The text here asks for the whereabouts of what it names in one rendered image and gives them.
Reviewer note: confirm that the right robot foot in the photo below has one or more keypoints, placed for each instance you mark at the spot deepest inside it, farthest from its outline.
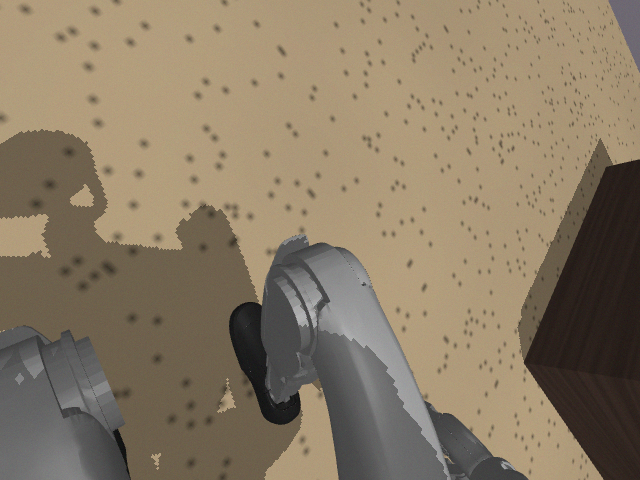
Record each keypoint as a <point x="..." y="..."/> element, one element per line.
<point x="245" y="333"/>

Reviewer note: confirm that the right robot arm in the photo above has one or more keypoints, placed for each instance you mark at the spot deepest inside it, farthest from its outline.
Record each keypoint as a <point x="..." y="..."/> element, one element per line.
<point x="496" y="468"/>

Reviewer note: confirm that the left robot foot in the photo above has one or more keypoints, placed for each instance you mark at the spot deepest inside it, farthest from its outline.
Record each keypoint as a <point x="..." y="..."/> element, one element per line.
<point x="121" y="447"/>

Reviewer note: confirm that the right robot hand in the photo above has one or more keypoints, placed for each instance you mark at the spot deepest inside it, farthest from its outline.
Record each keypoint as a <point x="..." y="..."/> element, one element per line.
<point x="462" y="447"/>

